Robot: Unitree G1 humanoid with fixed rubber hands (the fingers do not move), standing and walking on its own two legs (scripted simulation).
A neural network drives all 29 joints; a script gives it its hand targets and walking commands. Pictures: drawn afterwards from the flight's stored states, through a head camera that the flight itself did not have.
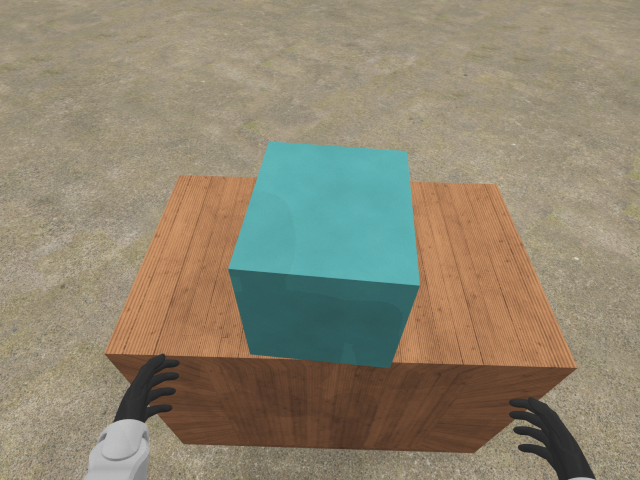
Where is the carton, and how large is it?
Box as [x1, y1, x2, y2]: [228, 141, 419, 367]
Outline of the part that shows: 269,141 228,268 250,353 389,367 419,286 406,151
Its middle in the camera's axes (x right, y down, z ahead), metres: +0.02 +0.02 +0.69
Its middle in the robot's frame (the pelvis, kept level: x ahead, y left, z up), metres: +0.49 +0.00 -0.06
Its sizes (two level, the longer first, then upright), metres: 0.294 0.249 0.249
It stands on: a pedestal, 0.58 m high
